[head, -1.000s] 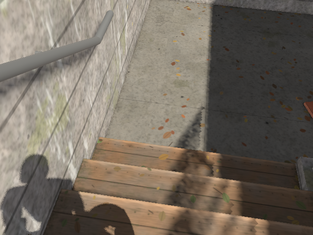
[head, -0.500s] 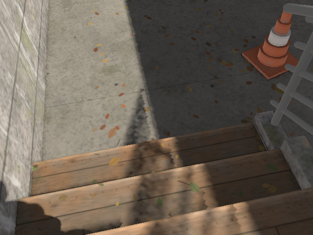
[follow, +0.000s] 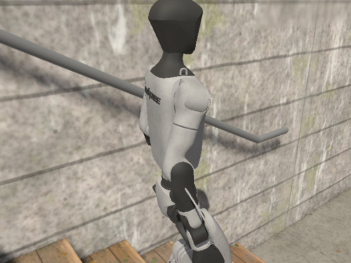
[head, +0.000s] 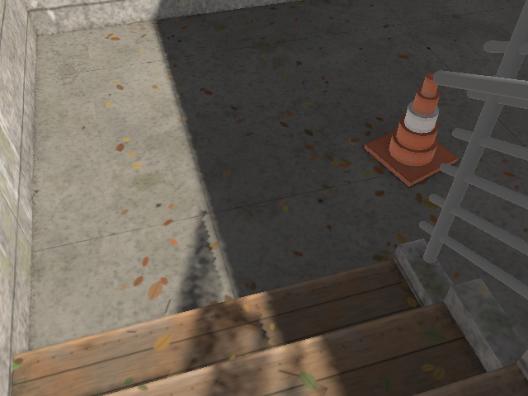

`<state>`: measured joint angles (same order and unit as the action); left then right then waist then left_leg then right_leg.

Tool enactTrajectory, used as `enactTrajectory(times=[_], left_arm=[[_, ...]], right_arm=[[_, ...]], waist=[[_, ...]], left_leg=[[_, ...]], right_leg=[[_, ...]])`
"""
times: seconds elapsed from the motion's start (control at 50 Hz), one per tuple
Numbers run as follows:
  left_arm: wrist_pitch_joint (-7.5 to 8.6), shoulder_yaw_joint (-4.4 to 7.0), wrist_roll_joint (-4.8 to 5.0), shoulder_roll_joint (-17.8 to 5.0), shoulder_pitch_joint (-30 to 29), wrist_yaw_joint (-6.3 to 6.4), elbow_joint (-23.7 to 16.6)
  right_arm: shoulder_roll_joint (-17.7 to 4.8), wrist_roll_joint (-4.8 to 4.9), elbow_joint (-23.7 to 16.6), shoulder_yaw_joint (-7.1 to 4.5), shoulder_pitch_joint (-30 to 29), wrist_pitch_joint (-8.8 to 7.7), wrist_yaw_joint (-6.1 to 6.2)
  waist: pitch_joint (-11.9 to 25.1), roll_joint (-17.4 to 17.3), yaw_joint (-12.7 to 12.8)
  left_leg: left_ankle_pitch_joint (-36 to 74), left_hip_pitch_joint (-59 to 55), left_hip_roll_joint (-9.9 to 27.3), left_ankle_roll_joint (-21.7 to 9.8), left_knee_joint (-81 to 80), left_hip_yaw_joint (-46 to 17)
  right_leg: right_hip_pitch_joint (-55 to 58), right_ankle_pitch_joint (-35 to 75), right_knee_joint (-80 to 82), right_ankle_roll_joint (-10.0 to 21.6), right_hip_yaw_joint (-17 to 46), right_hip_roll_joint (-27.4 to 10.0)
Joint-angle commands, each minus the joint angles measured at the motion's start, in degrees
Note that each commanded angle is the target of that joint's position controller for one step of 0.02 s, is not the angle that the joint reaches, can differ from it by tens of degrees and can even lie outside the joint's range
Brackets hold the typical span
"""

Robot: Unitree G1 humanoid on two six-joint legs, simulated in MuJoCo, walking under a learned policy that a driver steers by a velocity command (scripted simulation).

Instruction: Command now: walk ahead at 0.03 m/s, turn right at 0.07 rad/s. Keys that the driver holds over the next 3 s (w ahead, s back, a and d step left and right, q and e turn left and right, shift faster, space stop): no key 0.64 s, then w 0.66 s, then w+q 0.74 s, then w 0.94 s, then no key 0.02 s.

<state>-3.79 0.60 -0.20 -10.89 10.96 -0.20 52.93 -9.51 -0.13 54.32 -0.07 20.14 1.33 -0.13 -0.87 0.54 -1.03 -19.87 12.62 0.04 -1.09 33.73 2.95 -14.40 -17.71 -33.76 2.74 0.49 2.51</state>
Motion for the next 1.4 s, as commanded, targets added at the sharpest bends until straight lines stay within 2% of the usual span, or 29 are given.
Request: enactTrajectory(times=[0.02,0.12,0.58,0.64,0.72,0.78,0.8,0.84,0.86,0.88,0.9,0.92,0.94,0.96,1.0,1.04,1.06,1.08,1.1,1.12,1.18,1.22,1.26,1.3,1.32,1.34,1.36,1.38,1.4], left_arm=[[0.98,0.38,-0.03,-4.0,2.1,0.31,0.2],[2.18,0.04,0.28,-3.7,3.6,1.09,3.1],[3.80,-0.21,-0.56,-1.7,8.0,1.69,9.3],[3.92,-0.16,-0.11,-1.5,8.6,1.87,10.2],[3.17,1.78,-0.39,-5.7,8.7,1.71,9.4],[2.84,3.47,-0.79,-7.4,11.4,1.65,8.5],[2.91,3.86,-0.86,-7.3,12.0,1.65,8.5],[3.07,3.97,-0.89,-6.4,8.8,1.62,8.2],[3.47,3.97,-1.18,-5.3,5.1,1.54,7.0],[3.81,3.53,-1.08,-3.5,1.1,1.53,5.5],[4.33,2.67,-0.62,-0.5,-2.1,1.35,2.0],[4.85,2.85,-2.05,-3.3,-4.2,1.33,1.0],[5.38,2.99,-2.22,-4.0,-5.4,1.31,1.2],[5.47,3.10,-1.79,-4.1,-3.9,0.82,2.0],[5.07,3.69,-2.79,-5.8,-1.1,-0.28,3.6],[4.49,3.80,-2.55,-4.9,-0.5,-0.85,4.4],[5.00,3.39,-2.70,-3.5,-3.9,-1.13,3.6],[5.54,3.52,-1.62,-3.7,-6.8,-1.24,2.4],[5.96,3.18,-2.17,-3.6,-10.4,-1.49,1.2],[6.29,3.12,-2.52,-4.1,-12.9,-1.76,-0.3],[5.64,1.85,-1.26,-2.1,-12.6,-3.34,-0.3],[5.36,1.69,-0.62,-3.3,-14.5,-2.92,-1.5],[6.41,2.02,-0.85,-4.9,-15.3,-1.69,-2.1],[7.33,2.54,-1.07,-5.6,-4.4,0.11,0.9],[7.48,3.47,-1.95,-7.1,8.2,0.62,4.9],[7.22,4.76,-2.30,-9.6,18.6,0.18,8.0],[7.50,4.88,-2.16,-13.3,23.5,-0.89,8.8],[7.31,4.33,-0.29,-12.8,23.1,-1.90,7.6],[6.83,4.99,-0.30,-12.6,21.7,-2.34,6.9]], right_arm=[[-6.7,0.16,-1.8,-1.72,1.1,-0.19,0.18],[-4.4,-0.38,0.7,-1.83,2.1,0.30,-0.17],[-1.4,-0.48,9.9,-1.15,3.1,-0.50,0.67],[-1.2,-0.44,10.5,-1.00,3.5,-0.65,0.97],[-1.8,-1.06,10.9,-1.66,6.1,-0.50,0.95],[-0.3,-2.76,10.0,-1.74,5.8,-0.73,0.62],[-0.2,-3.01,9.6,-1.86,5.6,-1.11,0.57],[0.1,-2.75,9.2,-1.72,8.6,-2.42,0.95],[0.2,-2.58,12.1,-1.99,15.5,-2.80,0.89],[-1.2,-2.45,14.3,-2.39,23.3,-3.12,1.10],[-7.9,-1.75,15.0,-3.99,27.8,-3.58,1.43],[-9.3,-2.14,13.9,-4.28,25.6,-3.78,1.33],[-7.4,-2.17,12.5,-3.97,22.1,-4.12,1.44],[-6.9,-2.16,11.3,-3.91,19.0,-4.45,1.33],[-6.1,-2.28,10.5,-3.87,17.1,-5.17,1.33],[-4.8,-2.44,9.7,-3.32,16.5,-6.08,1.15],[-2.3,-1.85,11.3,-2.52,18.2,-7.01,1.44],[-3.2,-1.96,10.7,-2.40,17.4,-7.71,1.52],[-3.3,-1.94,10.6,-2.16,18.5,-8.11,1.41],[-3.4,-1.14,10.1,-2.17,15.9,-8.79,1.42],[-5.8,0.01,7.8,-2.19,10.2,-8.57,0.13],[-4.8,-0.88,8.3,-1.82,11.3,-7.91,0.23],[-4.5,-2.42,9.3,-1.40,13.5,-6.34,1.83],[-6.9,-3.52,10.5,-1.64,14.9,-4.63,3.60],[-9.4,-2.88,10.3,-2.28,13.3,-4.07,3.86],[-10.7,-0.99,10.4,-3.37,13.8,-3.66,3.60],[-5.4,0.70,10.8,-3.34,20.9,-3.98,3.25],[-5.0,2.41,9.6,-2.61,24.6,-4.69,3.82],[-6.0,0.85,8.8,-2.80,19.4,-4.63,3.75]], waist=[[-2.3,-0.1,1.0],[0.1,1.9,0.5],[-2.2,-0.4,0.9],[-2.8,-0.5,1.0],[-3.3,2.7,0.8],[-6.9,4.1,2.2],[-6.8,4.1,2.5],[-7.8,3.2,-0.6],[-7.0,2.4,-3.0],[-6.4,-1.1,-6.7],[-7.9,-16.0,-8.3],[-13.6,-14.3,-6.7],[-13.6,-6.9,-5.0],[-12.6,-4.4,-3.0],[-10.2,-4.0,-0.4],[-8.4,-4.8,0.1],[-8.0,-5.6,-0.8],[-8.4,-5.4,-1.6],[-9.1,-5.8,-3.1],[-10.6,-4.0,-1.9],[-7.5,-3.8,-3.1],[-8.9,-5.7,-4.7],[-10.3,-2.1,-6.9],[-7.2,-0.4,-3.5],[-3.2,1.0,2.4],[3.8,3.5,7.3],[10.4,13.6,3.9],[18.8,10.8,2.7],[16.8,8.1,4.5]], left_leg=[[8.0,1.0,4.5,-1.7,-12.8,-7.8],[13.0,-7.8,4.7,-1.5,-14.4,-6.3],[11.5,-6.7,4.8,0.5,-16.4,-5.6],[11.9,-6.3,4.8,0.8,-16.2,-5.6],[-6.9,-2.9,-0.6,-0.8,-8.9,-0.4],[-8.1,4.2,-2.9,-1.6,3.4,4.0],[-6.6,4.3,-1.7,-1.7,6.8,3.3],[-8.3,1.1,0.6,-3.4,-2.4,0.7],[-2.7,-8.2,-0.9,-3.1,-0.7,2.3],[-6.7,-16.1,1.5,-4.4,-6.3,-3.2],[-19.5,-16.1,14.5,-9.1,-21.0,-27.6],[-18.8,-13.6,21.7,-14.1,-24.1,-37.4],[-13.5,-12.5,20.9,-15.6,-22.9,-34.2],[-9.7,-11.3,19.2,-15.1,-21.8,-30.6],[-1.7,-11.2,17.2,-14.3,-18.7,-24.2],[7.2,-6.0,13.4,-12.7,-15.5,-16.4],[7.9,-8.3,12.0,-10.7,-12.9,-14.5],[4.9,-7.6,9.6,-9.8,-12.4,-11.6],[5.4,-6.3,9.7,-10.3,-11.3,-12.0],[4.0,-1.7,8.6,-9.6,-11.3,-10.2],[-4.3,13.6,5.6,-7.4,-7.5,-5.6],[-2.9,10.1,6.0,-6.8,-2.3,-5.4],[-0.3,2.8,6.1,-6.1,6.5,-5.5],[8.0,-5.0,4.2,-7.6,22.2,-6.0],[17.0,-3.1,2.9,-8.5,36.8,-4.9],[7.8,4.7,0.4,-8.4,55.3,-4.1],[-34.7,26.2,-5.2,-6.0,78.7,-4.2],[-28.4,37.5,-1.1,-5.8,77.4,-9.9],[-21.1,42.3,1.8,-6.0,74.6,-8.3]], right_leg=[[3.0,15.8,9.4,2.1,6.9,-6.8],[2.8,17.4,14.2,1.7,6.4,-7.2],[3.1,14.8,19.2,1.5,6.4,-6.8],[3.0,15.4,19.2,1.3,6.0,-6.5],[0.1,-14.5,21.0,4.3,7.5,-4.6],[-2.6,-26.7,22.7,9.5,13.8,-9.7],[-4.6,-25.8,22.6,11.0,15.6,-11.3],[-8.1,-21.5,17.9,10.9,15.3,-11.5],[-14.8,-15.6,12.2,10.2,10.4,-8.2],[-23.3,-13.4,2.3,8.7,6.1,-4.9],[-31.7,-14.9,-13.7,4.9,-4.6,3.5],[-38.4,-15.1,-20.7,4.1,-2.7,-0.4],[-38.2,-8.3,-23.0,3.1,-0.3,-3.1],[-36.8,-3.4,-24.4,1.8,0.7,-4.5],[-35.6,4.6,-26.5,0.5,2.7,-6.5],[-31.4,13.9,-26.3,-0.1,-1.0,-5.0],[-33.3,21.5,-22.8,-0.5,2.6,-6.3],[-33.9,27.0,-16.5,-0.7,0.6,-5.5],[-33.1,31.3,-13.9,-0.7,-0.5,-5.3],[-28.7,37.9,-6.3,-0.9,0.7,-6.1],[-5.2,50.8,-0.8,1.4,-5.0,-3.7],[-6.0,48.1,1.4,1.5,-5.1,-4.4],[-8.3,44.8,8.4,0.4,-4.1,-5.6],[-2.6,43.5,18.0,0.0,-2.8,-6.5],[9.0,43.6,21.8,-0.1,-5.1,-5.5],[24.1,43.1,19.8,0.3,-3.1,-8.4],[45.1,73.6,-5.2,3.1,1.4,-17.3],[54.0,76.4,-11.9,5.7,10.5,-24.9],[46.8,51.9,-3.9,9.7,14.0,-27.4]])
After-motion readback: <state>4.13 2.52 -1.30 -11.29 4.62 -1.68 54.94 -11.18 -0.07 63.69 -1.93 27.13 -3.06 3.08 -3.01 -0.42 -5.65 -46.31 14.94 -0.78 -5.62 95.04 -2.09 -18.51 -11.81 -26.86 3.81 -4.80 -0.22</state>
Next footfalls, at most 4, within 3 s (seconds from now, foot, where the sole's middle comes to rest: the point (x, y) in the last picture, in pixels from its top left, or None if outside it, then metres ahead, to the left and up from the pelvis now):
1.34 right None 0.38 -0.14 -0.94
1.88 left None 0.66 0.09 -1.11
2.50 right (263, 315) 1.05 0.01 -1.28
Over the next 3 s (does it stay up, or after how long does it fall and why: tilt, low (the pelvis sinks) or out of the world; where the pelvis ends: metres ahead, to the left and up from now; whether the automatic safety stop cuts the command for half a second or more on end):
stays up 1.14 0.15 -0.57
